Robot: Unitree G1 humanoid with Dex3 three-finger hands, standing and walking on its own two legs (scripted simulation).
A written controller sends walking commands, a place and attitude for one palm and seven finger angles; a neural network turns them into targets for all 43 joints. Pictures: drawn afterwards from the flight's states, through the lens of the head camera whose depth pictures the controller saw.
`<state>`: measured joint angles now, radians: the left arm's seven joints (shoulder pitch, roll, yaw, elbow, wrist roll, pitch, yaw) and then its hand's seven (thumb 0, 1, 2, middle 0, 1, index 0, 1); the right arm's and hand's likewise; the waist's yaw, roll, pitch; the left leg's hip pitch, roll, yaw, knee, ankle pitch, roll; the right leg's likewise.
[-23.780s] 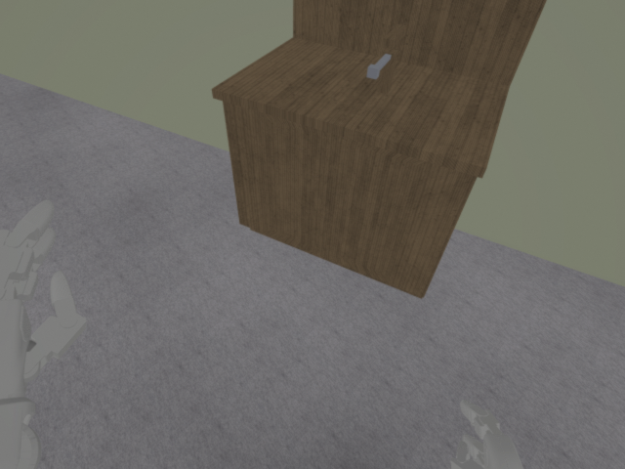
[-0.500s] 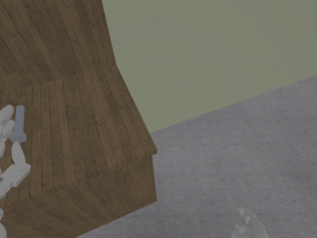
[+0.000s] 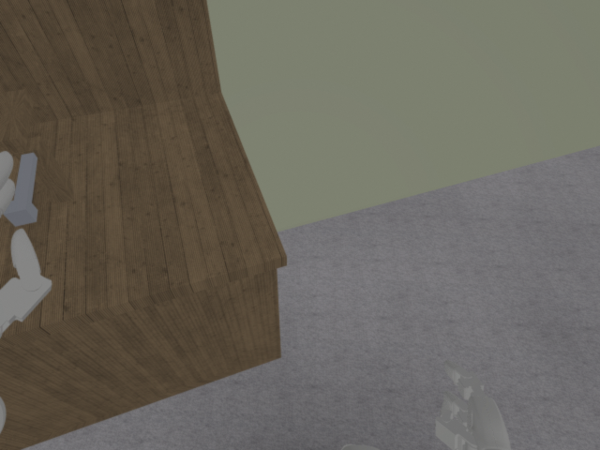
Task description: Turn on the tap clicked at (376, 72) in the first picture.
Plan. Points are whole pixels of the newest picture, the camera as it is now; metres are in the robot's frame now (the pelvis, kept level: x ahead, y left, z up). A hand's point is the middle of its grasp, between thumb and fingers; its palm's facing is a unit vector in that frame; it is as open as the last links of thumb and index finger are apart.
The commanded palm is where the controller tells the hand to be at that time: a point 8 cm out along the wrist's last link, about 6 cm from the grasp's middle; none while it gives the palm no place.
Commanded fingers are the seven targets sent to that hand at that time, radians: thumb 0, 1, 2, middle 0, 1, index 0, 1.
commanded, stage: look again from close up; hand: left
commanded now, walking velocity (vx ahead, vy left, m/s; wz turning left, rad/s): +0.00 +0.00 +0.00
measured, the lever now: (21, 212) +0.41 +0.42 +0.06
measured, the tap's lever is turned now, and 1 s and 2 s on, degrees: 0 0 0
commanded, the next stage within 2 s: shuffle to correct the standing spot in 0.32 s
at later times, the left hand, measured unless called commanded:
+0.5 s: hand out of the picture +0.20 +0.27 +0.18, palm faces +0.40 -0.85 -0.34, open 7.4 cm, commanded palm +0.14 +0.29 +0.19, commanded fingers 0.00 0.90 0.90 -0.20 -0.30 -0.20 -0.30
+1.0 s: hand out of the picture +0.27 +0.31 +0.17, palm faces +0.39 -0.84 -0.37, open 7.4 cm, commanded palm +0.20 +0.34 +0.19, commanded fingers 0.00 0.90 0.90 -0.20 -0.30 -0.20 -0.30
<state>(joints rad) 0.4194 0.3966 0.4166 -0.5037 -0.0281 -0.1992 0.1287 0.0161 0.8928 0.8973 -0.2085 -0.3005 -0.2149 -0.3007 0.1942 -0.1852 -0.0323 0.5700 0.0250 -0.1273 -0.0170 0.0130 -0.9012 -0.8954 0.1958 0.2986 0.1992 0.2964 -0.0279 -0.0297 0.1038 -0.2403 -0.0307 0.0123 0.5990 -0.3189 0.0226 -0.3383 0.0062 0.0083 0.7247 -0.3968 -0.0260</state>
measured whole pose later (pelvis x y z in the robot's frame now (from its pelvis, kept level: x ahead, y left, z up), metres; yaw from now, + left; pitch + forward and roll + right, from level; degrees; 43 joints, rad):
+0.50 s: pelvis -0.02 +0.01 +0.01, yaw -2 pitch -2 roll -1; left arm 0.34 0.35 0.36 -0.36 -0.01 -0.23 0.09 0.02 0.89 0.90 -0.21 -0.30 -0.22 -0.30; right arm 0.26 -0.22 0.02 0.59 0.00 -0.16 -0.03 0.01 -0.90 -0.90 0.20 0.30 0.20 0.30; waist 0.04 -0.03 0.01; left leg -0.21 0.00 0.05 0.46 -0.23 0.03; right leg -0.24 0.04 0.05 0.41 -0.15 -0.01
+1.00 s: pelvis +0.04 +0.06 -0.01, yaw -1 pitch -1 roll -1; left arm 0.36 0.37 0.38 -0.45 -0.03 -0.25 0.09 0.02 0.89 0.90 -0.21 -0.30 -0.21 -0.30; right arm 0.19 -0.20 0.01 0.60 0.01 -0.12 0.01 0.01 -0.90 -0.89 0.20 0.30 0.20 0.30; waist 0.02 -0.02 0.05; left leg -0.24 -0.07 0.05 0.68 -0.43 0.10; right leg -0.30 -0.04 0.04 0.68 -0.36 0.03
